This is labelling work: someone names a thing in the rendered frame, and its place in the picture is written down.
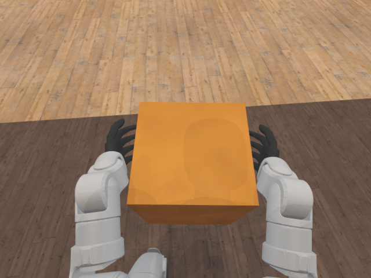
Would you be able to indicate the carton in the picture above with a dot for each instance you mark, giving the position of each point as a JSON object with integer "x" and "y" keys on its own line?
{"x": 192, "y": 164}

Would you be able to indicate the left robot shin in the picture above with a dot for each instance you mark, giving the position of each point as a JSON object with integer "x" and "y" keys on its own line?
{"x": 153, "y": 250}

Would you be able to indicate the robot left thigh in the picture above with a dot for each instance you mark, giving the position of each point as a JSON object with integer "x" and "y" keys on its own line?
{"x": 149, "y": 265}

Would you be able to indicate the robot left hand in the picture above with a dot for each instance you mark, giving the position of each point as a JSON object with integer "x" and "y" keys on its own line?
{"x": 115, "y": 142}

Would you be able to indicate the robot right hand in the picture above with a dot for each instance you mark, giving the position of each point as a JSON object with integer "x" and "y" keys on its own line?
{"x": 268, "y": 147}

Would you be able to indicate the left robot forearm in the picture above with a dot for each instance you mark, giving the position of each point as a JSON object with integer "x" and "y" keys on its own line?
{"x": 98, "y": 241}

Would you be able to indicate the right robot forearm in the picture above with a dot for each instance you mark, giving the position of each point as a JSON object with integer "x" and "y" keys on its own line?
{"x": 288, "y": 244}

